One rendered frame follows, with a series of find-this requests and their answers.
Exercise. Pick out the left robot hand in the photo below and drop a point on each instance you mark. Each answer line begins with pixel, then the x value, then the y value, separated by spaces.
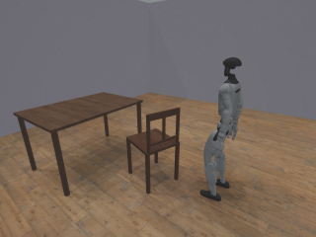
pixel 219 145

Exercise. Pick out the table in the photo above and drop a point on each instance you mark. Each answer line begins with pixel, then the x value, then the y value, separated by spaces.
pixel 58 116

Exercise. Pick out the right robot forearm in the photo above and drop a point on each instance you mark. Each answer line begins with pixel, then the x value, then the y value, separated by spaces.
pixel 236 116

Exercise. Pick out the left robot forearm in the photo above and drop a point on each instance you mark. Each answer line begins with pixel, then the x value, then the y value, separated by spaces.
pixel 224 125

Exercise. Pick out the right robot upper arm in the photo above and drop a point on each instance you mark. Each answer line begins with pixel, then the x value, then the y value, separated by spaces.
pixel 240 100

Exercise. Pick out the chair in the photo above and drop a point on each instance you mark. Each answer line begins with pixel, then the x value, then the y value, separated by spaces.
pixel 153 141

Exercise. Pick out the right robot hand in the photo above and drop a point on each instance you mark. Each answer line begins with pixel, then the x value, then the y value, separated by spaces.
pixel 234 131

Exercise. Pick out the left robot shin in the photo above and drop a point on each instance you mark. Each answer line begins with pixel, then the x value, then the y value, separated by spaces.
pixel 211 177

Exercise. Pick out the left robot upper arm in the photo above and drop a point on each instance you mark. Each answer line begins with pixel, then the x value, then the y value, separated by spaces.
pixel 225 91

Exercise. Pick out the robot torso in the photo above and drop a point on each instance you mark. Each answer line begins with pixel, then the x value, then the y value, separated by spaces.
pixel 234 96

